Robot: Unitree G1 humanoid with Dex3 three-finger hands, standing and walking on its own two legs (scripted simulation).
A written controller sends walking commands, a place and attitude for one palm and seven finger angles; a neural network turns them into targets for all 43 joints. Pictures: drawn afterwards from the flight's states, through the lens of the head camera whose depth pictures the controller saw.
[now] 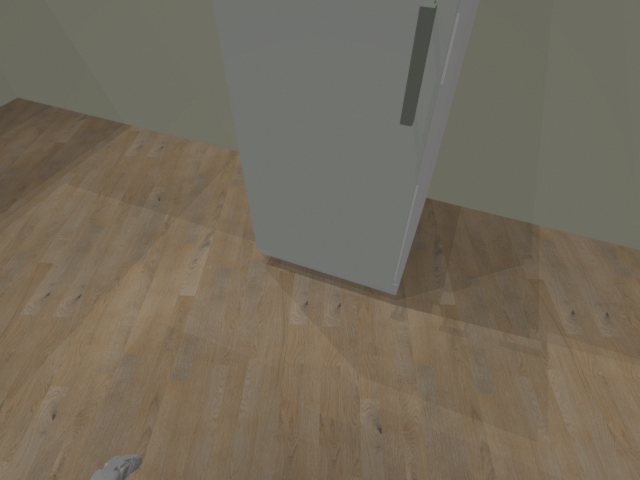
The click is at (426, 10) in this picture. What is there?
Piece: fridge door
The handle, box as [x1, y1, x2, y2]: [400, 0, 436, 126]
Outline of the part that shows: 435,0 422,2 420,5 400,119 401,124 411,126 413,121 436,8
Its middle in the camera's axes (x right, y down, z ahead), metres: +0.20 -0.36 +0.80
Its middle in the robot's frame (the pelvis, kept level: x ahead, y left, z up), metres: +0.86 -0.15 +0.13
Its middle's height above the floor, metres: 0.90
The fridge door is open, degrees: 0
